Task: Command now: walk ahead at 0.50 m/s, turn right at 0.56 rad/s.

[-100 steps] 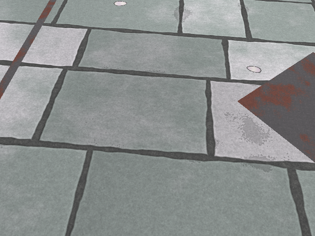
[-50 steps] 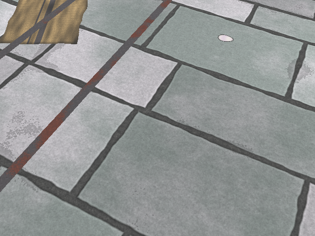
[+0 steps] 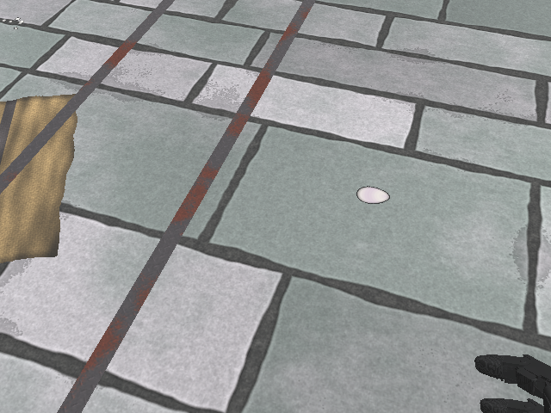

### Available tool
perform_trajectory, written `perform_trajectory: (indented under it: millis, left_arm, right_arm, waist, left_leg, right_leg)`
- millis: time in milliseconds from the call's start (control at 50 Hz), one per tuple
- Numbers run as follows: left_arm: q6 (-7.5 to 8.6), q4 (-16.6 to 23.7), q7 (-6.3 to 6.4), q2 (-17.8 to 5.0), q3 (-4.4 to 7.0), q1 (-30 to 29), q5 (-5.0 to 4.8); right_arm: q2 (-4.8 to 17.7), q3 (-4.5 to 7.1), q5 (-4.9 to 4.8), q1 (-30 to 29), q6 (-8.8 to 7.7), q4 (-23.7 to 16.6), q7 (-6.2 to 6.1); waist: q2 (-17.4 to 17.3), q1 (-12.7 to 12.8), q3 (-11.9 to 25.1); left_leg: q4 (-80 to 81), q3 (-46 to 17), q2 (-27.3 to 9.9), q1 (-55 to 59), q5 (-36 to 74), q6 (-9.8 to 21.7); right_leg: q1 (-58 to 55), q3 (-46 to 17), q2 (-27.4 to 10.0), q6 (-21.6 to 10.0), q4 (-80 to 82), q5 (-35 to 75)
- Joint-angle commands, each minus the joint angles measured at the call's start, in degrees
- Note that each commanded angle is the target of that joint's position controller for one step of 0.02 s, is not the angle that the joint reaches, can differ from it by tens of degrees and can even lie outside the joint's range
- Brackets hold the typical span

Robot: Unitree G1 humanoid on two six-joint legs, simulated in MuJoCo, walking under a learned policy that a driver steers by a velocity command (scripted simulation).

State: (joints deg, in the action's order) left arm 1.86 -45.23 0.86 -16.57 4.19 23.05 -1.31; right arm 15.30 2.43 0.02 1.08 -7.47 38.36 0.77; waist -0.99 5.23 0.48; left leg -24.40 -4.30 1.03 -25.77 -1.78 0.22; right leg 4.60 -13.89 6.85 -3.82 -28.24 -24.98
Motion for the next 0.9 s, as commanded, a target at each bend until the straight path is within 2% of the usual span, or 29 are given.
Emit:
perform_trajectory:
  millis: [20, 40, 60, 80, 100, 120, 140, 180, 240, 280, 340, 380, 420, 460, 480, 500, 520, 540, 560, 580, 600, 620, 640, 680, 720, 800, 860, 900]
  left_arm:
    - [1.27, 6.1, -0.03, -0.8, -0.49, 1.3, 0.33]
    - [1.69, 7.0, -0.12, -2.8, -0.79, 4.5, -0.67]
    - [1.45, 6.1, -0.13, -8.0, 0.50, 0.9, -1.04]
    - [1.02, 7.0, -0.19, -9.0, 0.91, -4.2, -0.48]
    - [0.82, 7.8, -0.33, -8.1, 1.01, -6.6, 0.08]
    - [0.59, 8.2, -0.58, -7.3, 1.23, -7.3, 0.24]
    - [0.27, 8.4, -0.91, -6.1, 1.10, -6.7, -0.16]
    - [-0.26, 9.3, -1.20, -4.0, 0.68, -6.9, -0.32]
    - [-0.41, 10.8, -1.36, -3.3, 0.37, -9.7, 0.14]
    - [-0.10, 11.1, -1.93, -3.0, 0.15, -11.9, 0.04]
    - [0.48, 12.7, -3.03, -1.9, -0.41, -18.0, 0.11]
    - [0.51, 14.1, -3.70, -1.9, -0.52, -21.1, -0.07]
    - [0.43, 15.5, -4.26, -2.5, -0.30, -22.9, -0.16]
    - [0.17, 16.0, -4.48, -4.2, 0.58, -21.1, 0.18]
    - [-0.06, 15.3, -4.36, -5.9, 1.50, -17.1, 0.33]
    - [-0.25, 13.1, -3.93, -8.4, 3.09, -8.2, 0.20]
    - [-0.78, 10.7, -2.80, -12.6, 5.02, 1.9, 0.04]
    - [-0.34, 11.2, -2.32, -19.9, 5.74, 0.0, -0.42]
    - [0.40, 12.8, -2.52, -15.2, 4.43, 3.0, -0.15]
    - [1.12, 11.7, -2.70, -12.1, 3.43, 1.3, 0.42]
    - [1.45, 11.8, -2.61, -10.6, 2.90, -2.1, 0.23]
    - [1.42, 12.5, -2.49, -8.9, 2.26, -6.2, 0.39]
    - [1.44, 13.4, -2.30, -7.7, 1.76, -8.8, 1.12]
    - [1.67, 13.2, -1.89, -7.4, 1.56, -10.4, 1.24]
    - [1.99, 11.9, -1.25, -7.9, 1.57, -9.3, 1.11]
    - [1.95, 9.2, -0.57, -8.5, 1.53, -6.1, 0.70]
    - [2.04, 7.1, -0.79, -9.3, 1.61, -2.6, 0.35]
    - [1.84, 6.0, -0.83, -9.3, 1.63, -1.2, 0.18]
  right_arm:
    - [15.7, 5.24, 1.61, 19.5, -0.76, -0.5, -1.16]
    - [14.6, 5.24, 0.20, 21.8, 0.10, 1.4, -0.63]
    - [9.2, 3.89, -0.21, 18.7, 0.45, 0.1, -0.74]
    - [7.2, 3.18, 0.05, 16.0, 0.97, -0.2, -0.89]
    - [6.2, 2.66, 0.34, 13.4, 1.28, 0.0, -0.80]
    - [5.2, 2.25, 0.57, 11.9, 1.32, 0.3, -0.77]
    - [5.1, 2.18, 0.75, 11.1, 1.22, 0.6, -0.72]
    - [5.8, 2.58, 0.38, 11.2, 0.70, 1.5, -0.54]
    - [8.0, 3.32, 0.47, 11.7, 0.51, 2.9, -0.67]
    - [8.8, 3.46, 0.41, 11.7, 0.83, 3.6, -0.81]
    - [10.1, 3.62, -0.02, 13.6, 1.47, 4.9, -1.08]
    - [11.2, 3.87, -0.53, 15.3, 2.01, 5.9, -1.10]
    - [12.2, 4.23, -1.16, 16.2, 2.71, 6.6, -1.11]
    - [13.9, 4.73, -1.62, 15.9, 3.44, 6.7, -1.42]
    - [14.8, 4.98, -1.79, 15.8, 3.87, 6.6, -1.69]
    - [14.4, 4.77, -1.93, 15.2, 4.23, 6.4, -1.97]
    - [12.2, 3.81, -0.84, 16.1, 3.96, 5.6, -2.20]
    - [3.3, 0.81, 1.75, 22.2, 2.44, 1.9, -1.15]
    - [8.1, 1.31, -0.31, 16.4, 0.21, 1.3, -0.27]
    - [10.8, 2.09, -2.48, 10.4, -0.73, -0.3, 0.10]
    - [9.8, 1.63, -1.85, 9.4, -1.17, -0.6, -0.20]
    - [9.9, 1.81, -0.31, 9.4, -1.06, 0.0, -0.62]
    - [10.4, 2.22, 0.30, 10.6, -0.42, 0.3, -0.66]
    - [9.2, 2.14, 0.60, 12.3, 0.93, 0.9, -0.56]
    - [7.2, 1.48, 0.91, 11.0, 1.73, 0.8, -0.61]
    - [4.6, 0.15, 0.61, 2.8, 1.55, -0.5, 0.07]
    - [5.4, 0.22, -0.39, -2.1, 1.15, -1.9, 0.81]
    - [6.3, 0.54, -0.45, -3.8, 0.85, -2.8, 1.26]
  waist:
    - [-6.3, -9.8, 18.6]
    - [-18.3, -8.7, 20.7]
    - [-9.7, -9.9, 12.4]
    - [-4.7, -10.1, 6.1]
    - [-2.8, -8.8, 1.9]
    - [-3.8, -7.5, -0.3]
    - [-5.2, -6.4, -1.2]
    - [-5.4, -5.9, -1.3]
    - [-3.4, -5.9, -1.3]
    - [-2.8, -6.5, -1.4]
    - [-2.2, -8.9, -2.9]
    - [-2.2, -9.9, -3.9]
    - [-2.7, -9.8, -4.5]
    - [-4.3, -7.6, -2.5]
    - [-5.2, -5.0, 0.3]
    - [-4.1, 0.1, 4.8]
    - [0.4, 4.4, 10.3]
    - [17.1, -3.4, 15.4]
    - [11.1, 1.8, 23.9]
    - [7.9, 2.6, 14.9]
    - [3.7, 0.0, 9.5]
    - [1.9, -2.6, 5.9]
    - [2.9, -4.9, 4.4]
    - [3.3, -6.7, 3.4]
    - [3.2, -6.5, 2.1]
    - [4.5, -2.9, -0.2]
    - [5.0, -0.5, -1.8]
    - [5.2, -0.1, -2.7]
  left_leg:
    - [-0.8, -23.7, -20.3, 45.0, -4.3, 12.0]
    - [3.9, -41.8, -27.2, 49.1, -16.7, 16.7]
    - [5.6, -35.9, -24.6, 42.2, -23.4, 14.2]
    - [6.5, -26.5, -21.6, 34.6, -20.5, 11.5]
    - [8.5, -20.4, -18.9, 27.5, -14.8, 10.5]
    - [10.2, -15.9, -16.9, 23.0, -10.7, 9.9]
    - [11.8, -12.3, -15.6, 19.7, -8.4, 9.6]
    - [14.2, -7.4, -15.3, 17.8, -3.8, 10.6]
    - [15.4, -1.8, -16.0, 19.1, 3.4, 11.5]
    - [15.3, 2.8, -15.0, 20.1, 6.1, 10.4]
    - [14.9, 7.7, -14.4, 21.6, 6.7, 8.9]
    - [14.4, 9.1, -15.5, 24.4, 7.2, 8.3]
    - [12.4, 10.4, -16.8, 27.9, 11.5, 7.4]
    - [6.0, 12.8, -17.1, 30.2, 28.8, 6.2]
    - [-0.8, 14.0, -16.7, 30.4, 38.2, 5.5]
    - [-12.0, 15.9, -15.0, 26.8, 40.8, 3.9]
    - [-28.7, 16.0, -13.0, 13.3, 26.6, 1.5]
    - [-49.8, 11.9, -1.6, -13.7, -29.8, -2.0]
    - [-56.4, -0.9, -0.4, -20.0, -32.4, -1.4]
    - [-55.5, -1.1, -3.0, -24.3, -26.6, -0.3]
    - [-50.4, -0.7, -5.3, -22.3, -21.5, 0.2]
    - [-45.6, -0.5, -6.9, -18.3, -19.1, -0.3]
    - [-43.0, -0.9, -8.0, -13.8, -17.4, -0.7]
    - [-38.9, 0.2, -8.1, -10.3, -16.2, -2.1]
    - [-33.5, 1.6, -7.8, -9.8, -11.6, -3.6]
    - [-16.2, 2.8, -5.8, -6.0, 5.7, -3.8]
    - [-9.7, 2.6, -4.4, -4.9, 9.5, -2.7]
    - [-6.9, 2.1, -4.1, -6.8, 6.6, -1.2]
  right_leg:
    - [25.3, 1.4, -1.7, 0.7, -29.8, 7.5]
    - [38.1, 4.0, -2.9, 1.9, -41.2, -10.3]
    - [41.9, 3.0, -6.5, 2.5, -45.9, -5.9]
    - [41.7, 5.2, -8.4, 2.9, -46.2, -0.9]
    - [40.2, 6.1, -9.9, 3.2, -43.9, 2.5]
    - [38.6, 6.3, -11.5, 3.3, -41.5, 4.7]
    - [36.4, 7.0, -12.5, 3.3, -40.3, 5.9]
    - [36.1, 8.2, -13.2, 3.9, -38.5, 8.1]
    - [38.4, 8.2, -14.0, 4.9, -32.4, 14.2]
    - [37.5, 9.2, -13.8, 4.8, -26.0, 20.5]
    - [34.9, 12.3, -12.6, 3.8, -16.3, 27.1]
    - [34.6, 13.8, -12.0, 2.9, -12.4, 26.4]
    - [34.3, 15.2, -11.2, 1.4, -9.8, 22.3]
    - [28.9, 18.3, -8.0, -0.9, -8.4, 16.0]
    - [22.9, 19.9, -5.6, -2.3, -7.7, 13.7]
    - [10.5, 20.7, -3.1, -4.4, -3.9, 17.1]
    - [-7.9, 12.2, -7.1, -7.4, -3.3, 19.0]
    - [-27.7, -20.5, -23.1, -18.4, 0.4, 13.5]
    - [-30.8, -34.4, -26.6, -20.9, 9.4, 4.2]
    - [-25.1, -25.7, -24.6, -17.5, 10.5, 7.7]
    - [-16.2, -18.9, -22.1, -15.4, 10.5, 12.6]
    - [-7.8, -13.6, -19.9, -14.0, 10.9, 19.0]
    - [-1.6, -10.3, -18.4, -13.7, 12.2, 24.2]
    - [4.4, -7.0, -17.3, -14.0, 14.1, 29.2]
    - [8.1, -2.6, -16.2, -13.6, 15.3, 33.0]
    - [10.3, 3.5, -12.8, -9.8, 15.5, 28.1]
    - [7.6, 1.5, -14.8, -9.3, 15.1, 22.3]
    - [2.9, -0.6, -16.8, -8.9, 12.9, 22.5]
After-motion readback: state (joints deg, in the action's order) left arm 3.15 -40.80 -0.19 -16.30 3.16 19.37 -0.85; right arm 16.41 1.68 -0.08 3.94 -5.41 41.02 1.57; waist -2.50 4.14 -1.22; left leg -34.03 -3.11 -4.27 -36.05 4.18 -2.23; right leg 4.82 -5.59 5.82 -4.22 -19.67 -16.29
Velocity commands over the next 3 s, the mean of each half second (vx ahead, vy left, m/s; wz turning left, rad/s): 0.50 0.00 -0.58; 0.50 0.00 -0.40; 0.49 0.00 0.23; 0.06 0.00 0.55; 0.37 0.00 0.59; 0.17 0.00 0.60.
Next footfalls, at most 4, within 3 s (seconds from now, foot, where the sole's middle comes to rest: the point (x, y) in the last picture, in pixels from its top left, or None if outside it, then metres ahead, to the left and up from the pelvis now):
0.52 right None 0.39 -0.19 -0.76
1.00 left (364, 318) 0.74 -0.12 -0.76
1.48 right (480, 287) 0.86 -0.43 -0.76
1.92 left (387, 262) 0.92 -0.19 -0.76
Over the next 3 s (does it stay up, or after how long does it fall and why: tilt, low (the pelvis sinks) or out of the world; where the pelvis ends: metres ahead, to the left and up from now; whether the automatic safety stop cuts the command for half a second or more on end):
stays up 1.14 -0.23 0.01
